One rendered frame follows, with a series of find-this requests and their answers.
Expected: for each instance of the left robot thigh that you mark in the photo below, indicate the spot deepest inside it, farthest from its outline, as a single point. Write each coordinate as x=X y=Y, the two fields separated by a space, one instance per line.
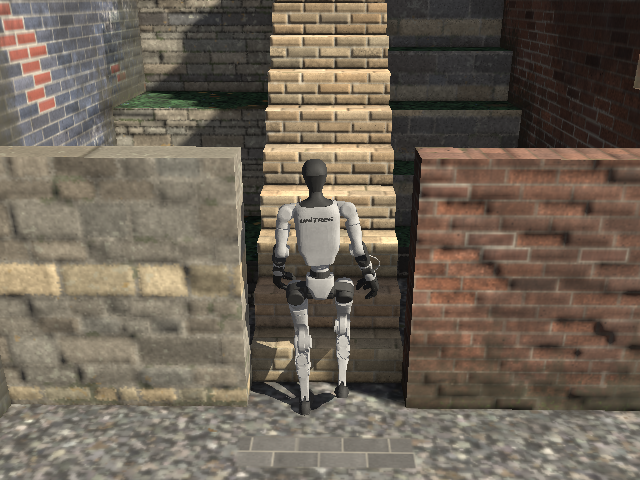
x=298 y=305

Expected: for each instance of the left robot upper arm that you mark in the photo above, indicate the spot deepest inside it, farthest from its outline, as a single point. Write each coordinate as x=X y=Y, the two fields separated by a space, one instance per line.
x=285 y=214

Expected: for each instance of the right robot upper arm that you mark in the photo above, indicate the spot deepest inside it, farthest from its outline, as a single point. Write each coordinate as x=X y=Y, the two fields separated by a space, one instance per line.
x=349 y=211

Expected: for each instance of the left robot shin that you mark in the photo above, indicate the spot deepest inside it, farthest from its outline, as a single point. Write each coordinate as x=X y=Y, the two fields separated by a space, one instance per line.
x=303 y=364

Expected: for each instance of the robot left forearm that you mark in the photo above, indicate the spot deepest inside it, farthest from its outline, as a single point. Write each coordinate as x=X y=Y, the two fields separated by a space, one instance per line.
x=278 y=264

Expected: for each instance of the robot left hand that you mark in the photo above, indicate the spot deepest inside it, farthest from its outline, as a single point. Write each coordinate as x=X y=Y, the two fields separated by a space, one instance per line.
x=286 y=275

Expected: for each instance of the robot right hand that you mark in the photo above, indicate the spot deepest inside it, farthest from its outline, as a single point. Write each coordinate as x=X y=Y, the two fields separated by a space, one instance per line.
x=374 y=285

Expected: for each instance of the robot right forearm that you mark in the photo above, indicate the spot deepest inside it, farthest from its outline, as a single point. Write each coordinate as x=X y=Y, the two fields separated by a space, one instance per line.
x=365 y=265

